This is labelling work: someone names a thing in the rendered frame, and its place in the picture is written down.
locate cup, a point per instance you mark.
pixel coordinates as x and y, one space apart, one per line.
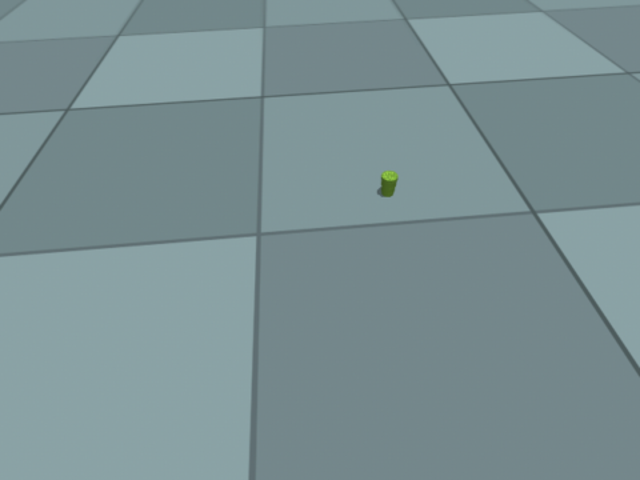
388 183

